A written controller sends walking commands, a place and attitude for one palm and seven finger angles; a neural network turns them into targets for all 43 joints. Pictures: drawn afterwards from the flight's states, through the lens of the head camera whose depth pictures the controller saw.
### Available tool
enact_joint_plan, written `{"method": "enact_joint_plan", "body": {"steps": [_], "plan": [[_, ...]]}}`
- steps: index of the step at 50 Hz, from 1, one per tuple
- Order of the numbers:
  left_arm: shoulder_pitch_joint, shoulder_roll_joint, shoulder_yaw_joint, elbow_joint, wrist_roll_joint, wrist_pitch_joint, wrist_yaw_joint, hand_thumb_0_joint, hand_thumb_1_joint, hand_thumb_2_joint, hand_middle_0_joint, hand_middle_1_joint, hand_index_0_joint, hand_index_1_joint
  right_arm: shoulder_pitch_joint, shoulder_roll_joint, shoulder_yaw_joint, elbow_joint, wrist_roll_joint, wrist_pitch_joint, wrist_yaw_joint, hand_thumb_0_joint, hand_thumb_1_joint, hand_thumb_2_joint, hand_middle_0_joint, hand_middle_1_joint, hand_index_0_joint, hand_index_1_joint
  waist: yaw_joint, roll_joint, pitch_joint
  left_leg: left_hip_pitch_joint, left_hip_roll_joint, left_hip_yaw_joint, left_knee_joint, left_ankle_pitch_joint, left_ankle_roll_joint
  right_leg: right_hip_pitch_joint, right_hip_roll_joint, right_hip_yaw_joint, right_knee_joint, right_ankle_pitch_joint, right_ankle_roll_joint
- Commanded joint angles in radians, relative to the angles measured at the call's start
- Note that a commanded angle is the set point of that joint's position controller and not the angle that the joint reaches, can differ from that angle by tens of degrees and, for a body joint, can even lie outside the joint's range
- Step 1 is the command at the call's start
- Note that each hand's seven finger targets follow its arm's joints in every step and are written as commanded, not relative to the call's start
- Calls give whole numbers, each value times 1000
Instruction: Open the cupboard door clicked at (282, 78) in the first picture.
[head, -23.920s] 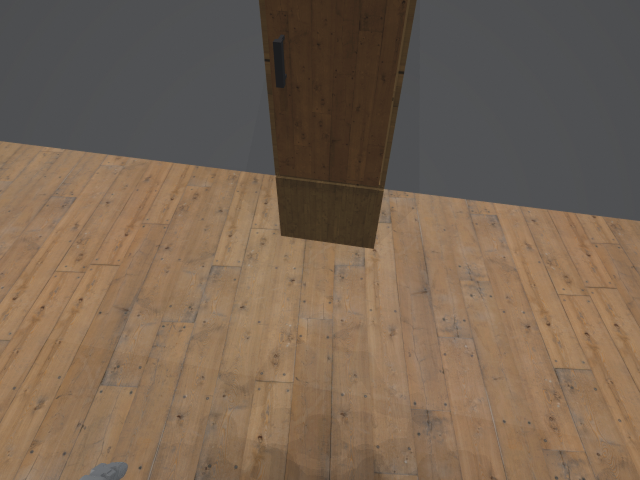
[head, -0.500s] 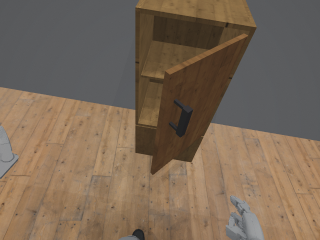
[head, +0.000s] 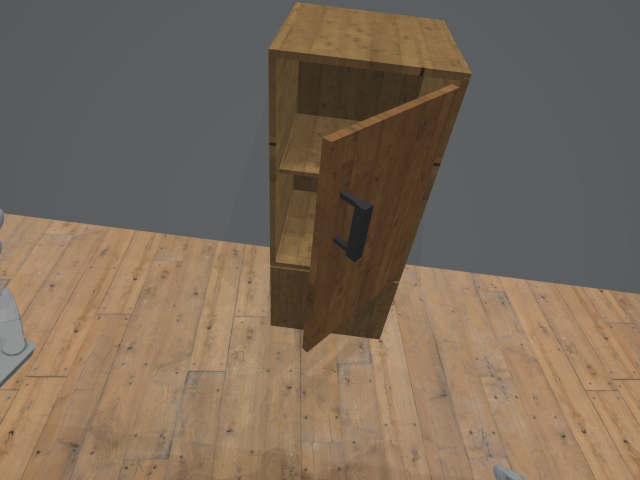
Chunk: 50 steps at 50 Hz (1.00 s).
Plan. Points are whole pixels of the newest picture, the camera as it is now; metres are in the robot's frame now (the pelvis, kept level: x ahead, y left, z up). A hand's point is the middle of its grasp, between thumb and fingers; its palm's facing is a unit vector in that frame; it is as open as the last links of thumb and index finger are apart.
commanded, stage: stop stepping back and stand still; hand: left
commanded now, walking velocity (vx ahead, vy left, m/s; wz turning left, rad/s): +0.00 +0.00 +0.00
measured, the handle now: (350, 225) +0.54 -0.02 +0.02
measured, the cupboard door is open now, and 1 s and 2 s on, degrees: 50 50 50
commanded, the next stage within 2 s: let the arm hang, fingers relaxed in 0.50 s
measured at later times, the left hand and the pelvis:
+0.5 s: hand out of the picture +0.16 +0.29 +0.16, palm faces +0.47 -0.79 -0.40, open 7.4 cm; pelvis -0.04 +0.02 +0.01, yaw -1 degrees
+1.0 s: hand out of the picture -0.05 +0.18 -0.17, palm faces +0.06 -0.98 -0.18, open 7.0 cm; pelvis -0.04 +0.00 +0.01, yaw +2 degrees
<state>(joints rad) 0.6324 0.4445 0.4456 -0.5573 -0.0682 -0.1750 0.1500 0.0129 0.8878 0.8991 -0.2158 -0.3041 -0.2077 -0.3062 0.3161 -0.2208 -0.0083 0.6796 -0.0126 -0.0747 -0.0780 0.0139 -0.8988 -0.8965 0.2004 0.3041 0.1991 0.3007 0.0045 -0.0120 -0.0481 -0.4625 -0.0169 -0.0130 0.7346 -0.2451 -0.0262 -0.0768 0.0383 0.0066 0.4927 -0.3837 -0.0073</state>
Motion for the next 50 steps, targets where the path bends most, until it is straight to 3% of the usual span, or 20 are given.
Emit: {"method": "enact_joint_plan", "body": {"steps": [1, 2, 5, 7, 11, 13, 14, 16, 20, 24, 29, 30, 31, 32, 35, 37, 41, 44, 48, 50], "plan": [[-295, 136, 41, -64, 32, -56, 19, 0, 900, 900, -200, -300, -200, -300, -162, -143, -37, -147, 12, -118, -35, 0, -900, -900, 200, 300, 200, 300, -27, 188, 140, 252, 110, -155, -353, 48, 51, -319, -39, 7, -27, 20, -2], [-307, 156, 53, -85, 35, -68, 23, 0, 900, 900, -200, -300, -200, -300, -162, -150, -40, -161, 17, -136, -37, 0, -900, -900, 200, 300, 200, 300, -9, 170, 85, 262, 169, -241, -380, 108, 83, -251, -7, 1, -2, 83, 17], [-246, 164, 82, -169, 19, -99, 14, 0, 900, 900, -200, -300, -200, -300, -165, -98, -25, -154, -2, -157, -23, 0, -900, -900, 200, 300, 200, 300, -11, 237, -40, 257, 227, -419, -604, -196, 83, -180, 19, 27, 192, -100, 15], [-156, 147, 84, -216, 25, -94, 20, 0, 900, 900, -200, -300, -200, -300, -173, -90, -25, -175, -7, -160, -4, 0, -900, -900, 200, 300, 200, 300, 5, 223, -66, 207, 209, -327, -625, -298, 89, -111, 15, 12, 150, -89, -1], [-4, 128, 83, -151, 23, -61, 17, 0, 900, 900, -200, -300, -200, -300, -183, -82, -20, -206, -4, -119, 11, 0, -900, -900, 200, 300, 200, 300, -1, 176, -26, 30, 84, -94, -512, -274, 13, 60, 0, -31, -143, -1, -26], [-31, 144, 100, -101, 17, -54, 15, 0, 900, 900, -200, -300, -200, -300, -172, -83, -31, -199, -8, -94, 11, 0, -900, -900, 200, 300, 200, 300, -14, -13, -5, 160, 25, -28, -282, -144, -7, -158, -104, 96, -278, -138, -73], [-32, 155, 115, -91, 10, -51, 19, 0, 900, 900, -200, -300, -200, -300, -178, -92, -42, -192, -8, -85, 6, 0, -900, -900, 200, 300, 200, 300, -16, -62, -2, 244, 11, -31, -130, -77, -8, -310, -176, 200, -339, -228, -111], [-78, 113, 70, -55, 12, -40, 20, 0, 900, 900, -200, -300, -200, -300, -165, -91, -34, -171, -1, -67, 2, 0, -900, -900, 200, 300, 200, 300, -30, -98, 36, 225, 26, -44, -21, -5, 10, -363, -231, 225, -305, -125, -138], [-254, 137, 43, -53, 27, -53, 18, 0, 900, 900, -200, -300, -200, -300, -191, -117, -27, -170, 11, -93, -23, 0, -900, -900, 200, 300, 200, 300, -24, 53, 84, 273, 73, -95, -294, 71, 41, -277, -79, 83, -156, 76, -21], [-285, 152, 57, -143, 43, -80, 18, 0, 900, 900, -200, -300, -200, -300, -206, -98, -11, -184, 7, -123, -29, 0, -900, -900, 200, 300, 200, 300, 4, 260, 49, 137, 190, -344, -638, -392, 80, -113, 10, 7, 55, 8, 19], [-81, 145, 87, -132, 45, -74, 25, 0, 900, 900, -200, -300, -200, -300, -178, -92, -24, -201, 3, -134, -5, 0, -900, -900, 200, 300, 200, 300, 10, 154, -36, 111, 111, -178, -554, -229, 44, 38, -12, -11, -121, 65, -8], [-168, -66, -311, 737, 120, 81, -123, 0, 900, 900, -200, -300, -200, -300, -222, -266, -71, 80, 4, -128, 72, 0, -900, -900, 200, 300, 200, 300, -11, 35, 31, 54, 93, -167, -225, 195, 76, -93, -122, 43, -65, 356, -33], [-199, -54, -310, 770, 102, 141, -142, 0, 900, 900, -200, -300, -200, -300, -126, -195, -73, 85, 24, -71, 75, 0, -900, -900, 200, 300, 200, 300, -23, -31, -63, 204, 97, -110, -168, 242, 49, -144, -178, 114, -74, 378, -58], [-270, -61, -328, 775, 97, 148, -146, 0, 900, 900, -200, -300, -200, -300, -92, -198, -71, 89, 15, -44, 71, 0, -900, -900, 200, 300, 200, 300, -28, -72, -78, 236, 86, -125, -118, 195, 56, -219, -190, 122, -64, 287, -92], [-396, -38, -350, 901, 102, 165, -144, 0, 900, 900, -200, -300, -200, -300, -111, -216, -62, 89, 1, 14, 68, 0, -900, -900, 200, 300, 200, 300, -35, -212, -4, 213, 72, -145, -86, 179, 81, -291, -172, 94, -44, 167, -114], [-434, -53, -369, 1027, 97, 180, -140, 0, 900, 900, -200, -300, -200, -300, -127, -196, -46, 117, -12, 40, 67, 0, -900, -900, 200, 300, 200, 300, -34, -161, 29, 179, 83, -179, -150, 182, 93, -269, -147, 83, -23, 116, -96], [-374, -74, -393, 1297, 85, 197, -130, 0, 900, 900, -200, -300, -200, -300, -155, -146, -7, 183, -24, 64, 62, 0, -900, -900, 200, 300, 200, 300, 18, 99, 78, 52, 122, -297, -413, 49, 117, -67, -77, 61, -12, 46, -38], [-348, -84, -403, 1442, 80, 183, -130, 0, 900, 900, -200, -300, -200, -300, -134, -117, -2, 245, -13, 71, 54, 0, -900, -900, 200, 300, 200, 300, 12, 94, 66, 122, 81, -214, -390, 50, 87, -50, -107, 96, -106, 85, -56], [-311, -139, -409, 1562, 72, 171, -126, 0, 900, 900, -200, -300, -200, -300, -64, -63, -2, 324, -9, 79, 42, 0, -900, -900, 200, 300, 200, 300, -11, 180, 27, 234, 70, -164, -352, 89, 72, -78, -130, 111, -168, 112, -72], [-299, -157, -418, 1605, 72, 170, -123, 0, 900, 900, -200, -300, -200, -300, -34, -59, -3, 351, -6, 83, 37, 0, -900, -900, 200, 300, 200, 300, -17, 85, 52, 254, 75, -156, -338, 106, 72, -96, -130, 98, -191, 119, -68]]}}
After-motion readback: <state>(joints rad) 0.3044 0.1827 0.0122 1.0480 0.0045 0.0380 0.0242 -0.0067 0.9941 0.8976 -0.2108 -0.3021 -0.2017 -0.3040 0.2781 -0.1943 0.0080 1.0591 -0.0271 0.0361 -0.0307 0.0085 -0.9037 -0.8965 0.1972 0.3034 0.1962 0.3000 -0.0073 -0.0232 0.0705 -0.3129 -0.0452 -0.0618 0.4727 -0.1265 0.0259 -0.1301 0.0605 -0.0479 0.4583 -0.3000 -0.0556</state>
